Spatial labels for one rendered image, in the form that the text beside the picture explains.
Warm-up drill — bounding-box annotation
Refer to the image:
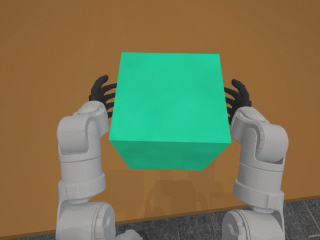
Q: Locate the left robot hand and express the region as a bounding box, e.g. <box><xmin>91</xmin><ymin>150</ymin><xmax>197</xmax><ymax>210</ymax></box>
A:
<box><xmin>89</xmin><ymin>75</ymin><xmax>117</xmax><ymax>118</ymax></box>

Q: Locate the left robot foot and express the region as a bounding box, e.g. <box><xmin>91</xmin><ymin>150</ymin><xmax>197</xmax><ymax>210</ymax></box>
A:
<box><xmin>137</xmin><ymin>230</ymin><xmax>148</xmax><ymax>240</ymax></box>

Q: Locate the carton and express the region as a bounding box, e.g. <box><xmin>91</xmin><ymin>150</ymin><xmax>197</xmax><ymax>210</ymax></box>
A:
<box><xmin>109</xmin><ymin>52</ymin><xmax>232</xmax><ymax>171</ymax></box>

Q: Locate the right robot hand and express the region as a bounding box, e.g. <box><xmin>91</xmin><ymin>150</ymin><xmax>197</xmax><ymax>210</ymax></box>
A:
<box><xmin>224</xmin><ymin>79</ymin><xmax>252</xmax><ymax>126</ymax></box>

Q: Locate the left robot upper arm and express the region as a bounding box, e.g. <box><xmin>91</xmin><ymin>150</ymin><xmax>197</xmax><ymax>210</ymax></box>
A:
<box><xmin>56</xmin><ymin>201</ymin><xmax>116</xmax><ymax>240</ymax></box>

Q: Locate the left robot forearm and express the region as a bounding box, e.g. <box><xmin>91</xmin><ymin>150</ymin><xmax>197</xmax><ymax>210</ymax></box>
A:
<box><xmin>55</xmin><ymin>100</ymin><xmax>110</xmax><ymax>239</ymax></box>

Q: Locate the right robot forearm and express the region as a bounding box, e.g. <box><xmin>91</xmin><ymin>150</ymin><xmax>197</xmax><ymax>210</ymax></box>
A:
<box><xmin>230</xmin><ymin>106</ymin><xmax>289</xmax><ymax>240</ymax></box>

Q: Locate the robot left shin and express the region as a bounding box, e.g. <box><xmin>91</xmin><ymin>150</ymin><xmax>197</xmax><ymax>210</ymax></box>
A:
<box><xmin>125</xmin><ymin>229</ymin><xmax>139</xmax><ymax>235</ymax></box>

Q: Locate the right robot upper arm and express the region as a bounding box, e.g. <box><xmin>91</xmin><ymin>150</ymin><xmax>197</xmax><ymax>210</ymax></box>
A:
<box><xmin>221</xmin><ymin>209</ymin><xmax>285</xmax><ymax>240</ymax></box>

